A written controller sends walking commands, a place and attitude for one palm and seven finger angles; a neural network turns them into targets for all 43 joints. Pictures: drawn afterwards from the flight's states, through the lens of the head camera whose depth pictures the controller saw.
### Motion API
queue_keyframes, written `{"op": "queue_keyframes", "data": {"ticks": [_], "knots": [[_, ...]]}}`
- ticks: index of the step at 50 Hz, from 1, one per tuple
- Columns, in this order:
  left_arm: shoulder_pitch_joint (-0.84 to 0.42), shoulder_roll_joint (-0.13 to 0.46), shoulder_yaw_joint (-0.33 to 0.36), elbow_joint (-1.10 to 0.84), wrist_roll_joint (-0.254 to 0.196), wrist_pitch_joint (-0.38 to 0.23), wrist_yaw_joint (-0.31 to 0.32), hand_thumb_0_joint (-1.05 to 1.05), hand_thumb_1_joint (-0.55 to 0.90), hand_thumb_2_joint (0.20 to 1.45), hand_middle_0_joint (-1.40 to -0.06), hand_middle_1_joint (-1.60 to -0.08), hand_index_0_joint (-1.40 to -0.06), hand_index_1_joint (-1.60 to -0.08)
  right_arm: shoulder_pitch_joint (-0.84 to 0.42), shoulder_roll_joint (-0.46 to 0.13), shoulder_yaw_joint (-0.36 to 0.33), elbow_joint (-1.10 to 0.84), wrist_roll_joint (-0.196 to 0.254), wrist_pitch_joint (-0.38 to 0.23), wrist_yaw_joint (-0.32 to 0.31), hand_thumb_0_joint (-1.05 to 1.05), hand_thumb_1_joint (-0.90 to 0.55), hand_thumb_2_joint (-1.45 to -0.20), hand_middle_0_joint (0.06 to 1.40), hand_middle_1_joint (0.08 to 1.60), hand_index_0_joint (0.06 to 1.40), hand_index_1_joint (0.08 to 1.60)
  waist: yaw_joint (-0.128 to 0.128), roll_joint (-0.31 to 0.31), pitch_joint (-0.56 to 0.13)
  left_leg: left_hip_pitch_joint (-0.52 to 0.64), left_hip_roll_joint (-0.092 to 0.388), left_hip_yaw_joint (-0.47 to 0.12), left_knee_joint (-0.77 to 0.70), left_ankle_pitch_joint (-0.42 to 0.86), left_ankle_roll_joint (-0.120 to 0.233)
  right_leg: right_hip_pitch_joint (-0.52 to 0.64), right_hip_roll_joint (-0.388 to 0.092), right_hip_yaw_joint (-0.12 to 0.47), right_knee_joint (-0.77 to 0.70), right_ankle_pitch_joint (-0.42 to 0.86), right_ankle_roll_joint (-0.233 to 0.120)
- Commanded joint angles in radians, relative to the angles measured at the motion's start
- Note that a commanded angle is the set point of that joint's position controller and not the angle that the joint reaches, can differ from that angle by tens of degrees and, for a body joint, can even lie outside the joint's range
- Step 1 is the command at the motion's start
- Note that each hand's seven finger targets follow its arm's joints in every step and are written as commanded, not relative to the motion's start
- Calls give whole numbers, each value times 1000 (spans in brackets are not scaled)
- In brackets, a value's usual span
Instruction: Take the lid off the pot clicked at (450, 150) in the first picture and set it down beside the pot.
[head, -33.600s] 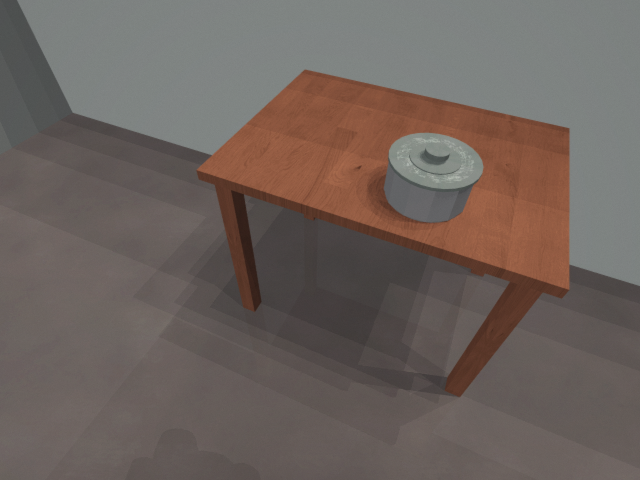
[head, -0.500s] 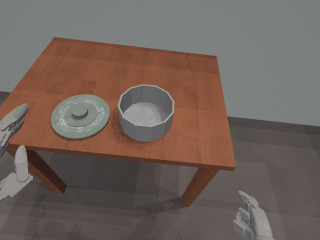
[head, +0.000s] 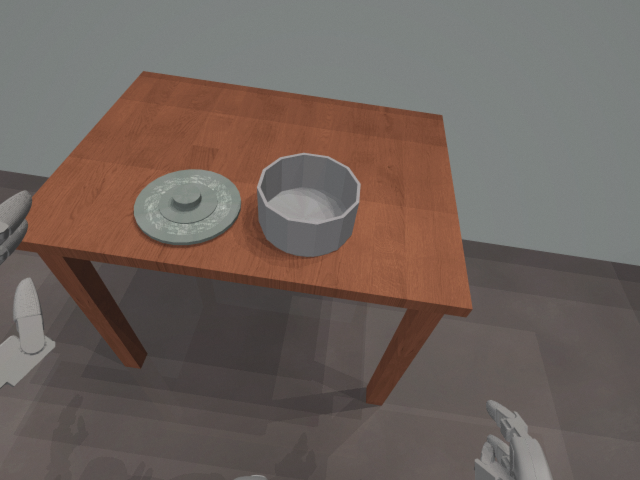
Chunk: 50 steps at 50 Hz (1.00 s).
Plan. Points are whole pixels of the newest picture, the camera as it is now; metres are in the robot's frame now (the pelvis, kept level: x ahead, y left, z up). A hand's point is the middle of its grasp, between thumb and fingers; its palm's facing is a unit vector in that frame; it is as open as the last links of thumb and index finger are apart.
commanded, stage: step back with the hand held close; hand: left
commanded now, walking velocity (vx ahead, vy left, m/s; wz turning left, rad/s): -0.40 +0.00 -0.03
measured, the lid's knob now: (187, 196) +0.61 +0.28 -0.07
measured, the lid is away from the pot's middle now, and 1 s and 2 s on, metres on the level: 0.24 0.24 0.24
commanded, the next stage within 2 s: stop stepping back and stand still in 0.46 s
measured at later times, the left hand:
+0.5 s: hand out of the picture +0.09 +0.22 +0.18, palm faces +0.34 -0.85 -0.39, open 7.4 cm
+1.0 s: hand out of the picture -0.02 +0.24 +0.16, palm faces +0.42 -0.84 -0.33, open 7.4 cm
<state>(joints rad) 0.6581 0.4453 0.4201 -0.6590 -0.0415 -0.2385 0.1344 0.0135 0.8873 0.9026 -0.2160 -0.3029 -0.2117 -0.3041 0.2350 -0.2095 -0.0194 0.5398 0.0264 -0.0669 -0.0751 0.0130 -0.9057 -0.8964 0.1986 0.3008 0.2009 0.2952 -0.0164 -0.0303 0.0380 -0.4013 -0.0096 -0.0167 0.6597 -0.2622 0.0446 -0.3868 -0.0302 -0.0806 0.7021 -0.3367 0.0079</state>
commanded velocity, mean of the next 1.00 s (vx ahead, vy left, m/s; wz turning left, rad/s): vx -0.10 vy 0.00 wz -0.01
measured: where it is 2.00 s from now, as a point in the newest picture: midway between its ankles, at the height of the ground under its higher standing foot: outside the picture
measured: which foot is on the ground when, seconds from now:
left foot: down 0.00-0.30, up 0.32-0.46, down 0.48-0.70, up 0.72-0.90, down 0.92-1.00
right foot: up 0.00-0.10, down 0.12-0.48, up 0.50-0.66, down 0.68-0.92, up 0.94-1.00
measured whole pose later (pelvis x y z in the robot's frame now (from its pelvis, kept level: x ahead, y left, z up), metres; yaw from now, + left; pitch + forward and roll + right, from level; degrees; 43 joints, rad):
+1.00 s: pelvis -0.23 -0.02 -0.01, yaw -2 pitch -3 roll +0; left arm 0.48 0.37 0.41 -0.42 -0.06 -0.20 0.14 0.01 0.89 0.90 -0.21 -0.30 -0.20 -0.30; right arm 0.27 -0.19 -0.01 0.61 0.03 -0.11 -0.05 0.01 -0.91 -0.90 0.20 0.30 0.20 0.30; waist -0.04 -0.06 -0.04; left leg -0.28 -0.02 0.04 0.68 -0.37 0.05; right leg -0.48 -0.01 -0.02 0.95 -0.43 0.02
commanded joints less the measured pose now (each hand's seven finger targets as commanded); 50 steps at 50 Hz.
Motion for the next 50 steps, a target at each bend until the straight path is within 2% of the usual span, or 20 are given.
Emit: {"op": "queue_keyframes", "data": {"ticks": [1,7,11,13,16,20,22,24,27,28,29,30,32,34,36,37,41,44,46,50], "knots": [[-65,93,82,-177,-10,-73,17,0,900,900,-200,-300,-200,-300,-90,-114,-41,-137,-4,-100,4,0,-900,-900,200,300,200,300,13,176,-100,-42,261,-228,-284,102,64,111,-26,66,-9,-78,-5],[-120,88,38,-160,-8,-83,-16,0,900,900,-200,-300,-200,-300,-97,-140,-31,-96,-17,-106,23,0,-900,-900,200,300,200,300,11,176,-192,185,238,-177,-165,449,38,128,-24,46,-255,150,5],[6,122,93,-200,-25,-72,-25,0,900,900,-200,-300,-200,-300,-127,-127,-42,-145,-6,-80,28,0,-900,-900,200,300,200,300,18,145,-240,61,192,-129,-200,55,18,183,-29,59,-182,101,-22],[16,157,128,-233,-34,-83,-21,0,900,900,-200,-300,-200,-300,-143,-106,-41,-165,-2,-67,26,0,-900,-900,200,300,200,300,11,69,-189,-55,123,-75,-124,-228,-7,142,-112,137,-253,44,-60],[-7,166,116,-218,-45,-67,4,0,900,900,-200,-300,-200,-300,-120,-83,-58,-114,-3,-37,27,0,-900,-900,200,300,200,300,2,-150,-170,77,5,-13,443,-215,-63,-144,-401,372,-495,-75,-206],[-87,128,89,-128,-30,-54,-1,0,900,900,-200,-300,-200,-300,-174,-54,-7,-122,-6,-32,16,0,-900,-900,200,300,200,300,-20,-88,-42,25,64,-50,183,-198,-47,-106,-261,163,-317,216,-114],[-107,102,64,-116,-31,-74,10,0,900,900,-200,-300,-200,-300,-147,-88,-16,-111,3,-52,0,0,-900,-900,200,300,200,300,-36,30,1,56,78,-36,-206,-85,-31,-56,-164,101,-151,179,-52],[-141,98,71,-154,-30,-98,20,0,900,900,-200,-300,-200,-300,-134,-117,-48,-120,-12,-84,0,0,-900,-900,200,300,200,300,-28,326,-7,-32,326,-314,-365,189,83,-51,-4,86,178,-89,0],[-129,125,100,-228,-45,-112,3,0,900,900,-200,-300,-200,-300,-113,-104,-65,-98,-29,-128,24,0,-900,-900,200,300,200,300,-4,299,-155,58,368,-272,-263,486,144,-85,15,141,332,-236,12],[-338,-150,-283,664,89,142,-99,0,900,900,-200,-300,-200,-300,-86,-247,-100,166,-74,-90,76,0,-900,-900,200,300,200,300,-110,322,-95,63,297,-328,-61,964,112,-261,5,196,430,-181,24],[-369,185,111,-576,-58,-25,-30,0,900,900,-200,-300,-200,-300,-187,-90,-91,-169,9,-116,74,0,-900,-900,200,300,200,300,43,218,-286,192,351,-139,-214,538,102,-30,13,195,331,-190,39],[-169,236,196,-400,-46,-69,-2,0,900,900,-200,-300,-200,-300,-116,-119,-76,-95,-18,-132,49,0,-900,-900,200,300,200,300,-1,246,-245,95,303,-163,-192,373,97,50,19,119,190,-177,24],[112,175,166,-350,-37,-37,-2,0,900,900,-200,-300,-200,-300,-90,-106,-67,-145,11,-126,77,0,-900,-900,200,300,200,300,25,242,-279,50,212,-88,-143,27,37,185,28,60,-58,-8,16],[84,205,161,-430,-12,-39,-3,0,900,900,-200,-300,-200,-300,-84,-97,-48,-149,12,-110,81,0,-900,-900,200,300,200,300,5,115,-255,-54,75,19,41,-251,-15,280,-39,80,-216,118,-8],[3,227,159,-348,-24,-28,10,0,900,900,-200,-300,-200,-300,-115,-78,-35,-152,6,-92,57,0,-900,-900,200,300,200,300,-4,-141,-178,-123,-31,58,420,-269,-48,89,-303,455,-472,-208,-135],[-23,194,150,-248,-31,-15,11,0,900,900,-200,-300,-200,-300,-83,-98,-53,-108,10,-85,44,0,-900,-900,200,300,200,300,-6,-172,-139,-42,0,6,501,-235,-49,-98,-334,522,-561,-484,-146],[-101,103,69,23,-35,7,-4,0,900,900,-200,-300,-200,-300,-110,-89,-23,-112,14,-39,12,0,-900,-900,200,300,200,300,-35,-165,17,203,56,-15,285,-163,-19,-441,-220,220,-420,-434,-94],[-199,70,34,87,-29,-22,12,0,900,900,-200,-300,-200,-300,-87,-118,-9,-101,19,-69,-6,0,-900,-900,200,300,200,300,-29,-28,19,88,44,20,-236,-232,15,-121,-104,117,-195,-306,-46],[-272,85,29,7,-17,-45,15,0,900,900,-200,-300,-200,-300,-85,-147,-26,-123,14,-97,-2,0,-900,-900,200,300,200,300,-29,257,39,-15,227,-289,-427,-319,105,-58,59,21,215,-128,8],[-186,108,22,-156,8,-26,-2,0,900,900,-200,-300,-200,-300,-143,-103,-29,-118,-3,-135,45,0,-900,-900,200,300,200,300,2,193,-39,-32,259,-328,-417,-225,160,-34,22,118,352,-99,7]]}}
